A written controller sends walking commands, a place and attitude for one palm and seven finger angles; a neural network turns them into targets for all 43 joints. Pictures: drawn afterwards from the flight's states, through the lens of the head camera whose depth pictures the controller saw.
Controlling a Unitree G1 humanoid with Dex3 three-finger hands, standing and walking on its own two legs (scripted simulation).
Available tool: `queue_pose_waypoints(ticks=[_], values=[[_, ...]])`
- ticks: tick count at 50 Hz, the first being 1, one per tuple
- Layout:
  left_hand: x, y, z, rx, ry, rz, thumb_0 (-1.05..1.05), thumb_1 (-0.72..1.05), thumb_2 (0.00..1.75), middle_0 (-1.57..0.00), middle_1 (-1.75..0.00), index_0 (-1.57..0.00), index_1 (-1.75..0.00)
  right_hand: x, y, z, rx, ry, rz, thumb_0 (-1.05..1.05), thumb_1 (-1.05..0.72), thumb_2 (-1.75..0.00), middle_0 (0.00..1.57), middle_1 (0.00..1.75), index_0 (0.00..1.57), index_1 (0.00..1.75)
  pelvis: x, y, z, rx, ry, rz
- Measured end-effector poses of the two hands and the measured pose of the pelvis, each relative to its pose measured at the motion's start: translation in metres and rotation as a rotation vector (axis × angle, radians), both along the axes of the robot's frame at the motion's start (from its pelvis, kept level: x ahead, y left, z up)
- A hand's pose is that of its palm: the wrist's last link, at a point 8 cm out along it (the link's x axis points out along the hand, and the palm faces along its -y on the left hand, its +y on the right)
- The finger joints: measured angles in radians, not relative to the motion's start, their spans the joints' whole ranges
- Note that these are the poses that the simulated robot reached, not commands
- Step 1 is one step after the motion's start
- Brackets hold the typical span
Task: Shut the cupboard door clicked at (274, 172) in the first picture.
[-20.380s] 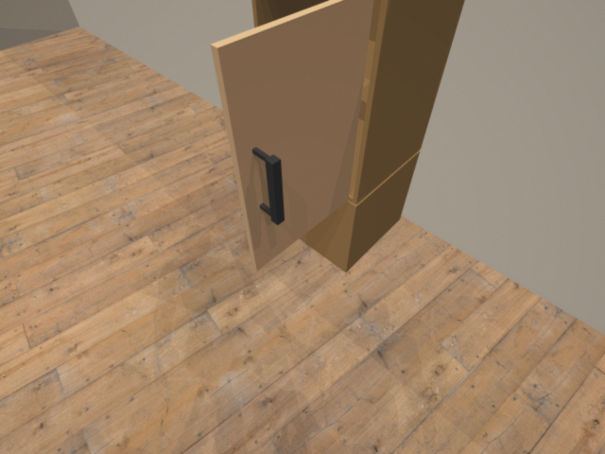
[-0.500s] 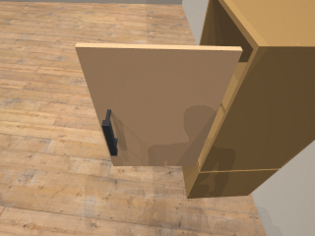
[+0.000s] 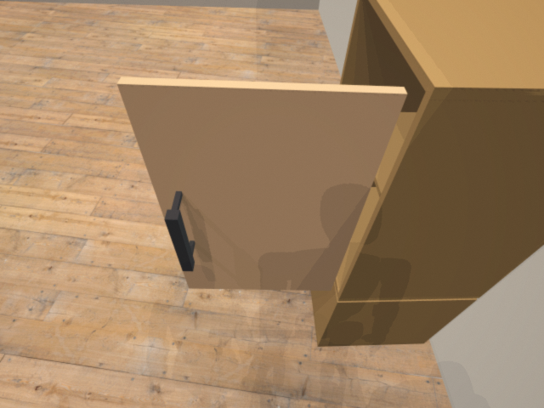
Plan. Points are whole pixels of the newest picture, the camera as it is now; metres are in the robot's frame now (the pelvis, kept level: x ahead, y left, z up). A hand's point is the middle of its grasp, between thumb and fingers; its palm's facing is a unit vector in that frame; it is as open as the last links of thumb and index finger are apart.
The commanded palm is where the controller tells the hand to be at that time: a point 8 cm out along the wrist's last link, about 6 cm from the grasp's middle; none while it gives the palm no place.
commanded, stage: look again from close up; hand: left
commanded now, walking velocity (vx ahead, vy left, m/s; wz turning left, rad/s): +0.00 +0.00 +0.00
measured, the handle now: (183, 233) +0.42 +0.20 -0.05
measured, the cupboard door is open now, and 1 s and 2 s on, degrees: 88 88 88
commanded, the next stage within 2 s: raise the hand and make a fist in 0.06 s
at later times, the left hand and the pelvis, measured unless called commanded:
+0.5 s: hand (191, 359) +0.19 +0.13 -0.03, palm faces +0.05 -1.00 +0.05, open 6.5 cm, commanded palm +0.11 +0.20 -0.07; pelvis -0.04 -0.04 -0.06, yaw +2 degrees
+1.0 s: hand (173, 380) +0.17 +0.16 -0.07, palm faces +0.06 -1.00 +0.01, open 4.2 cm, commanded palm +0.13 +0.21 -0.06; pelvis -0.04 -0.03 -0.10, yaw +2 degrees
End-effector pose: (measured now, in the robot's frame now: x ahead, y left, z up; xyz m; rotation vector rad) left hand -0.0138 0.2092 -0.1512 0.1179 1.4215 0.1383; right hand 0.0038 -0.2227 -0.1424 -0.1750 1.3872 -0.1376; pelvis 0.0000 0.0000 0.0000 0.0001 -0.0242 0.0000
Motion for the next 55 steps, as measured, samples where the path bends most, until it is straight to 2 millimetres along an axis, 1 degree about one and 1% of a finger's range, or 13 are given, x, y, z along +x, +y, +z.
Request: queue_pose_waypoints(ticks=[10,14,18,21,25,29,31,33,36,40,45,49,55], values=[[0.008,0.003,0.005,0.027,-0.046,0.053,0.02,0.92,0.9,-0.2,-0.3,-0.2,-0.3,-0.005,-0.004,0.001,-0.006,-0.014,0.0,0.01,-0.92,-0.9,0.2,0.3,0.2,0.3,-0.002,-0.006,-0.001,-0.004,0.009,0.009],[0.089,0.027,0.07,0.153,-0.569,0.084,0.04,0.95,0.9,-0.21,-0.31,-0.21,-0.31,0.019,-0.021,0.012,-0.045,-0.297,0.013,0.02,-0.92,-0.9,0.2,0.3,0.2,0.3,-0.006,-0.012,-0.007,0.022,0.017,0.024],[0.167,0.013,0.135,0.149,-1.03,0.038,0.03,0.94,0.9,-0.24,-0.35,-0.24,-0.35,0.058,-0.041,0.011,-0.035,-0.515,0.069,0.02,-0.92,-0.9,0.2,0.3,0.2,0.3,-0.016,-0.015,-0.019,0.017,0.052,0.062],[0.195,-0.008,0.153,0.038,-1.305,-0.009,0.02,0.93,0.9,-0.28,-0.39,-0.27,-0.39,0.09,-0.054,0.017,-0.049,-0.653,0.093,0.01,-0.91,-0.9,0.2,0.3,0.2,0.3,-0.025,-0.024,-0.034,0.019,0.126,0.046],[0.18,-0.026,0.123,-0.121,-1.469,-0.067,0.01,0.92,0.9,-0.34,-0.46,-0.34,-0.46,0.127,-0.068,0.03,-0.086,-0.775,0.16,0.01,-0.91,-0.9,0.2,0.3,0.2,0.3,-0.036,-0.041,-0.06,0.029,0.2,0.031],[0.131,-0.019,0.063,-0.108,-1.293,-0.045,0.01,0.91,0.9,-0.42,-0.53,-0.41,-0.53,0.163,-0.076,0.03,-0.116,-0.848,0.247,0.01,-0.9,-0.9,0.2,0.3,0.2,0.3,-0.044,-0.051,-0.085,0.016,0.245,0.043],[0.106,-0.007,0.049,-0.048,-1.22,-0.009,0.02,0.91,0.9,-0.45,-0.57,-0.45,-0.57,0.179,-0.074,0.025,-0.116,-0.875,0.282,0.01,-0.9,-0.9,0.2,0.3,0.19,0.3,-0.045,-0.053,-0.095,0.003,0.264,0.052],[0.091,0.005,0.056,0.029,-1.241,0.015,0.02,0.91,0.9,-0.49,-0.61,-0.49,-0.61,0.191,-0.067,0.016,-0.105,-0.894,0.309,0.01,-0.9,-0.9,0.2,0.3,0.19,0.3,-0.046,-0.054,-0.104,-0.012,0.281,0.063],[0.092,0.012,0.088,0.103,-1.412,-0.003,0.03,0.91,0.9,-0.54,-0.67,-0.54,-0.67,0.201,-0.05,-0.002,-0.065,-0.901,0.331,0.01,-0.9,-0.9,0.2,0.3,0.19,0.3,-0.047,-0.054,-0.113,-0.035,0.296,0.076],[0.125,-0.002,0.114,0.022,-1.589,-0.13,0.03,0.91,0.9,-0.61,-0.75,-0.61,-0.75,0.194,-0.026,-0.029,0.006,-0.87,0.313,0.01,-0.9,-0.9,0.2,0.3,0.2,0.3,-0.051,-0.05,-0.121,-0.051,0.308,0.08],[0.166,-0.019,0.083,-0.191,-1.335,-0.207,0.02,0.91,0.9,-0.7,-0.85,-0.7,-0.85,0.158,-0.013,-0.047,0.062,-0.756,0.191,0.01,-0.9,-0.9,0.2,0.3,0.2,0.3,-0.051,-0.044,-0.115,-0.035,0.315,0.059],[0.163,-0.004,0.08,-0.138,-1.223,-0.094,0.02,0.9,0.9,-0.78,-0.93,-0.77,-0.93,0.128,-0.017,-0.044,0.037,-0.669,0.114,0.01,-0.9,-0.9,0.2,0.3,0.2,0.3,-0.044,-0.037,-0.103,-0.025,0.31,0.04],[0.142,0.028,0.114,0.051,-1.408,-0.026,0.02,0.91,0.9,-0.88,-1.05,-0.88,-1.05,0.108,-0.029,-0.04,-0.037,-0.604,0.146,0.01,-0.9,-0.9,0.2,0.3,0.2,0.3,-0.04,-0.025,-0.1,-0.038,0.315,0.048]])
